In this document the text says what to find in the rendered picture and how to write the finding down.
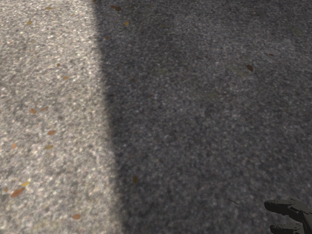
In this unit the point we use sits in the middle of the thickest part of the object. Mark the robot right hand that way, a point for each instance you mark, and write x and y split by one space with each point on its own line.
295 210

